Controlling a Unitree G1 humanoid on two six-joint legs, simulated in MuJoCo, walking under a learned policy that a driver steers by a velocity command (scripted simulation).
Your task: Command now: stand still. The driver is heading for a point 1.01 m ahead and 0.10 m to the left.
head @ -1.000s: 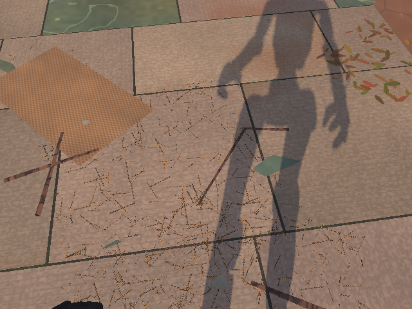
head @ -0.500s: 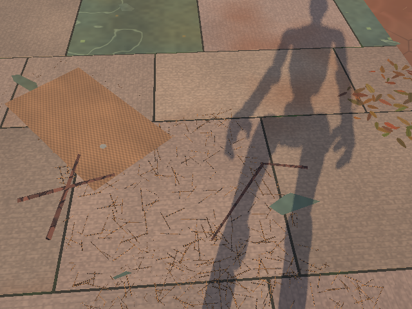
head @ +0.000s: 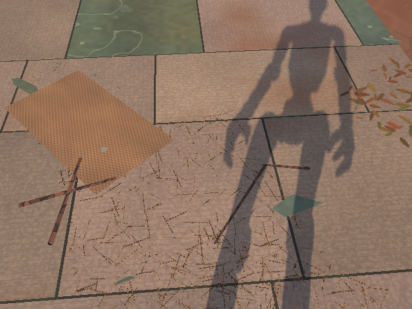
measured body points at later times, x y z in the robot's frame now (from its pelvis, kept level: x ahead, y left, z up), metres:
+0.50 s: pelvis +0.08 -0.04 +0.00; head +0.08 -0.05 +0.45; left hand +0.04 +0.21 -0.14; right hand +0.13 -0.30 -0.14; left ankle +0.03 +0.11 -0.65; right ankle +0.03 -0.12 -0.74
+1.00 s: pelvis +0.35 +0.03 +0.00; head +0.37 +0.04 +0.45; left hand +0.39 +0.30 -0.14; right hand +0.44 -0.23 -0.13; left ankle +0.40 +0.11 -0.74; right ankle +0.28 -0.12 -0.64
